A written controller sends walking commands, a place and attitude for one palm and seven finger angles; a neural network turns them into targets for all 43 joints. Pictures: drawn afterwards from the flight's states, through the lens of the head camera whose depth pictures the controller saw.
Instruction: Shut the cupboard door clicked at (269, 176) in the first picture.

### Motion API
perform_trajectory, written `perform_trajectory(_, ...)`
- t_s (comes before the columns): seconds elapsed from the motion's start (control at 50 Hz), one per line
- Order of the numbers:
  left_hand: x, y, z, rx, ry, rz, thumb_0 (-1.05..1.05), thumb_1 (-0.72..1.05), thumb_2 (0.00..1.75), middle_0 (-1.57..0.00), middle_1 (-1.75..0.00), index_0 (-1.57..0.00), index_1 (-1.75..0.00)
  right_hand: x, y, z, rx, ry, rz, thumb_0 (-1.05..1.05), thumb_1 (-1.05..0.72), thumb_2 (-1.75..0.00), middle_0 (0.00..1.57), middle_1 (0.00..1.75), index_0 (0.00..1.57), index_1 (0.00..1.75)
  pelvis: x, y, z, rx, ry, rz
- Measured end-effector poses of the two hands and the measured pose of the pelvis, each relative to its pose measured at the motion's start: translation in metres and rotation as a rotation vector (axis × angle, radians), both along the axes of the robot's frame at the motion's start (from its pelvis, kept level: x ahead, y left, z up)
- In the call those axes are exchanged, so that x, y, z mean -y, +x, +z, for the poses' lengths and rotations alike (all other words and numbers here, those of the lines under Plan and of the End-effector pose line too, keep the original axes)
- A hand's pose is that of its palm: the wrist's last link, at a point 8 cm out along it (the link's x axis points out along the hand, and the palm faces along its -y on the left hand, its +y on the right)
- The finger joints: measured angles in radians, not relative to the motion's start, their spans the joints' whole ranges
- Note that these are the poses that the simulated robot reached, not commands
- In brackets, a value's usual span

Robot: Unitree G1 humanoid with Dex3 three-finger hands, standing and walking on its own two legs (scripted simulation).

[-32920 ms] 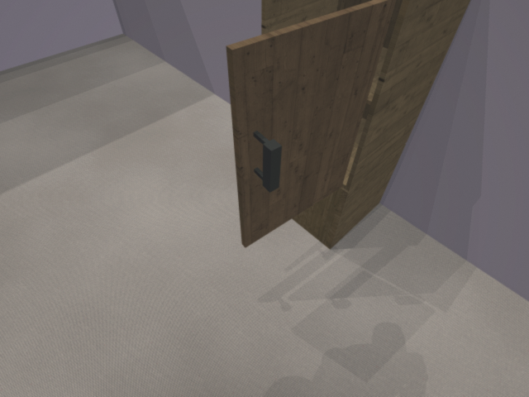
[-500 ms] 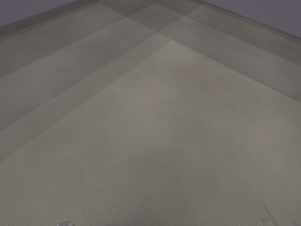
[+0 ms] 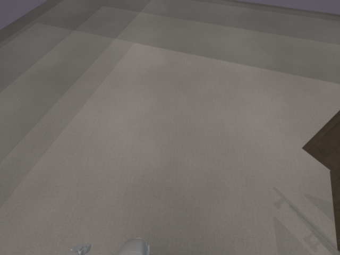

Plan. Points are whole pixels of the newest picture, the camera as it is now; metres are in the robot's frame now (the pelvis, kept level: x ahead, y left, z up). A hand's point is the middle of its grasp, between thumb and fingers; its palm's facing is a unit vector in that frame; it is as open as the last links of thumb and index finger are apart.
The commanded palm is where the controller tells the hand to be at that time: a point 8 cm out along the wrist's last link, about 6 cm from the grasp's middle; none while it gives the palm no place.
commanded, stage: turn to face it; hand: left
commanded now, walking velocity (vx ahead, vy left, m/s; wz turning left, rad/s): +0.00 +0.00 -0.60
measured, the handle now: out of the picture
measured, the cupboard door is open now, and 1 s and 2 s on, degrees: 56 56 56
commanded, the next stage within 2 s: take the last steps up to it in 1.42 s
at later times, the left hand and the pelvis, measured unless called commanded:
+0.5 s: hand (112, 229) +0.20 +0.18 -0.16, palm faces -0.30 -0.92 -0.23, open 7.4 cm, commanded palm none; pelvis +0.02 +0.01 +0.00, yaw -19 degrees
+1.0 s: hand (134, 217) +0.23 +0.13 -0.18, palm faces -0.53 -0.82 -0.22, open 7.4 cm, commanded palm none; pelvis +0.05 +0.00 -0.01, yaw -35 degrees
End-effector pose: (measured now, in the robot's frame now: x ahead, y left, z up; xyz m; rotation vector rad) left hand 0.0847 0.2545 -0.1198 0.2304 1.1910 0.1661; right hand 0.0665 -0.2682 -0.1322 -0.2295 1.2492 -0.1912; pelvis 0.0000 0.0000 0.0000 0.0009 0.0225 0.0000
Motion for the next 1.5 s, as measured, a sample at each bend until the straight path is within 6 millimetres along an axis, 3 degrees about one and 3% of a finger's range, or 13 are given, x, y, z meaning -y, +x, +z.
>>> perform_trajectory(0.14,-0.005,0.012,-0.018,-0.049,-0.047,-0.050,0.01,0.90,0.90,-0.20,-0.30,-0.20,-0.30,-0.014,0.020,0.015,0.084,-0.026,-0.037,0.00,-0.91,-0.90,0.20,0.30,0.20,0.30,-0.014,0.011,-0.002,-0.010,-0.006,-0.082)
perform_trajectory(0.22,-0.016,0.030,-0.032,-0.063,-0.063,-0.082,0.01,0.90,0.90,-0.20,-0.30,-0.20,-0.30,-0.026,0.018,0.019,0.113,-0.052,-0.054,0.00,-0.91,-0.90,0.20,0.30,0.20,0.30,-0.025,0.017,-0.008,-0.009,-0.015,-0.139)
perform_trajectory(0.4,-0.005,0.084,-0.013,-0.038,-0.058,-0.216,0.01,0.91,0.90,-0.20,-0.30,-0.20,-0.29,-0.033,-0.033,0.024,0.047,-0.030,-0.189,0.00,-0.90,-0.90,0.20,0.30,0.21,0.30,-0.022,0.023,0.006,0.000,-0.043,-0.260)
perform_trajectory(0.58,0.059,0.141,-0.004,0.076,-0.001,-0.405,0.01,0.91,0.90,-0.20,-0.30,-0.20,-0.29,0.001,-0.105,-0.016,-0.035,0.027,-0.385,0.00,-0.90,-0.90,0.20,0.30,0.21,0.30,0.011,0.022,-0.014,0.010,-0.011,-0.375)
perform_trajectory(0.66,0.077,0.139,0.005,0.065,0.013,-0.440,0.00,0.91,0.90,-0.20,-0.30,-0.20,-0.29,0.014,-0.114,-0.014,-0.053,0.015,-0.439,0.01,-0.91,-0.90,0.20,0.30,0.21,0.30,0.015,0.021,-0.007,0.015,-0.004,-0.418)
perform_trajectory(0.76,0.088,0.135,0.005,0.009,0.004,-0.479,0.00,0.91,0.90,-0.20,-0.30,-0.20,-0.30,0.020,-0.102,0.001,0.014,0.007,-0.470,0.01,-0.91,-0.90,0.20,0.30,0.20,0.30,0.019,0.025,0.003,0.009,0.014,-0.470)
perform_trajectory(0.86,0.088,0.141,-0.005,-0.027,-0.018,-0.512,0.01,0.90,0.90,-0.20,-0.30,-0.20,-0.30,0.016,-0.086,0.011,0.069,-0.012,-0.496,0.00,-0.91,-0.90,0.20,0.30,0.20,0.30,0.015,0.034,0.003,0.000,0.012,-0.528)
perform_trajectory(0.96,0.083,0.162,-0.024,-0.049,-0.039,-0.540,0.01,0.90,0.90,-0.20,-0.30,-0.20,-0.30,0.003,-0.080,0.013,0.105,-0.058,-0.519,0.00,-0.91,-0.90,0.20,0.30,0.20,0.30,0.005,0.047,-0.008,-0.009,-0.009,-0.589)
perform_trajectory(1.06,0.091,0.182,-0.018,-0.055,-0.037,-0.600,0.01,0.91,0.90,-0.20,-0.30,-0.20,-0.30,-0.014,-0.098,0.021,0.072,-0.049,-0.562,0.00,-0.91,-0.90,0.20,0.30,0.21,0.30,0.006,0.049,0.000,-0.003,-0.022,-0.653)
perform_trajectory(1.14,0.110,0.195,-0.010,-0.046,-0.030,-0.657,0.01,0.91,0.90,-0.20,-0.30,-0.20,-0.29,-0.022,-0.122,0.018,0.038,-0.024,-0.629,0.00,-0.90,-0.90,0.20,0.30,0.21,0.30,0.011,0.048,0.004,-0.005,-0.032,-0.700)
perform_trajectory(1.32,0.175,0.199,-0.003,0.034,0.006,-0.796,0.01,0.91,0.90,-0.20,-0.30,-0.20,-0.29,-0.018,-0.192,-0.019,-0.055,0.052,-0.794,0.00,-0.90,-0.90,0.20,0.30,0.21,0.30,0.038,0.033,-0.010,0.004,-0.007,-0.775)
perform_trajectory(1.4,0.185,0.187,0.003,0.007,0.010,-0.807,0.00,0.91,0.90,-0.20,-0.30,-0.20,-0.30,-0.013,-0.198,-0.012,-0.059,0.050,-0.829,0.01,-0.91,-0.90,0.20,0.30,0.20,0.30,0.043,0.033,-0.001,0.008,0.001,-0.800)
perform_trajectory(1.5,0.190,0.177,-0.003,-0.036,-0.011,-0.813,0.00,0.90,0.90,-0.20,-0.30,-0.20,-0.30,-0.010,-0.187,-0.001,-0.026,0.043,-0.844,0.01,-0.91,-0.90,0.20,0.30,0.20,0.30,0.048,0.036,0.004,0.007,0.002,-0.823)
